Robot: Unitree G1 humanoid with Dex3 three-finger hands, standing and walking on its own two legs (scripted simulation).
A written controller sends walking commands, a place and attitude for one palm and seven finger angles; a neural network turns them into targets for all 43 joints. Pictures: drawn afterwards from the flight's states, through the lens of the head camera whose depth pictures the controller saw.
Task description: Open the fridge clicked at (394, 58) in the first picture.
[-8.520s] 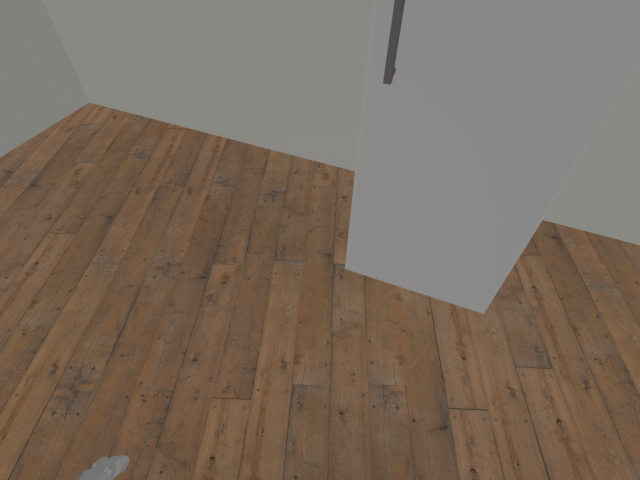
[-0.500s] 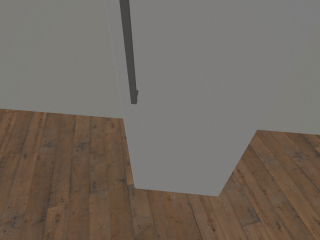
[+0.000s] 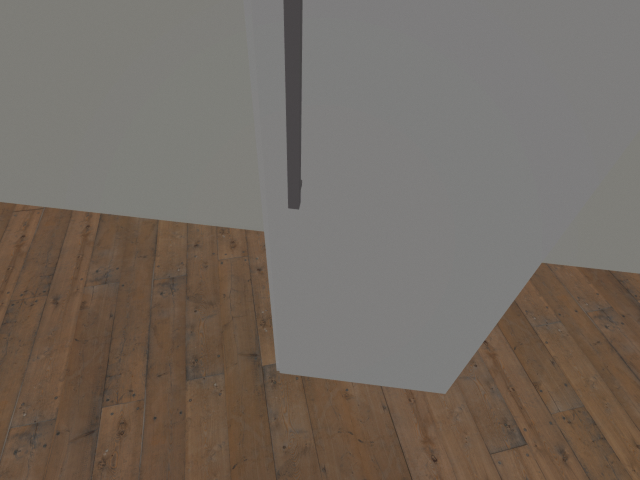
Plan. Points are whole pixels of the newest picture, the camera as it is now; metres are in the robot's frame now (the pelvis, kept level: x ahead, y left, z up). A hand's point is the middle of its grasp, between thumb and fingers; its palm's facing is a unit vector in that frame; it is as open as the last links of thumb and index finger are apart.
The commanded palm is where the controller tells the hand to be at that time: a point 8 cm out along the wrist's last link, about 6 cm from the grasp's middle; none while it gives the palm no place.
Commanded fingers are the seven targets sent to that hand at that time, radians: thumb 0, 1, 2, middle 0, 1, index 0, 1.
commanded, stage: come to a stop and stand still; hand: left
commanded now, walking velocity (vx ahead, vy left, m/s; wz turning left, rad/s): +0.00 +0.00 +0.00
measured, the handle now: (296, 67) +0.51 +0.08 +0.27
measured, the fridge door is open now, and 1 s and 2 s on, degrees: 0 0 0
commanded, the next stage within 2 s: look again from close up in 1.14 s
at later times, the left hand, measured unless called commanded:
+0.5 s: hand out of the picture +0.05 +0.16 -0.18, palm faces -0.01 -0.98 -0.19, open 7.4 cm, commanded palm none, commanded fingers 0.00 0.90 0.90 -0.20 -0.30 -0.20 -0.30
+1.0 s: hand out of the picture +0.07 +0.15 -0.17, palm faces +0.00 -0.98 -0.21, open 7.4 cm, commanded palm none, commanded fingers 0.00 0.90 0.90 -0.20 -0.30 -0.20 -0.30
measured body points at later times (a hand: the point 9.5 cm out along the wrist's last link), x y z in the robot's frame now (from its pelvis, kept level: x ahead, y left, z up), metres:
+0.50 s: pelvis +0.04 -0.02 +0.00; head +0.05 -0.01 +0.45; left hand +0.05 +0.21 -0.16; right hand +0.06 -0.25 -0.15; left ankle +0.04 +0.06 -0.74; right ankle +0.02 -0.15 -0.74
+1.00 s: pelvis +0.05 -0.04 +0.00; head +0.07 -0.03 +0.45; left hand +0.08 +0.20 -0.16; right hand +0.08 -0.27 -0.15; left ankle +0.04 +0.06 -0.74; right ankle +0.02 -0.15 -0.74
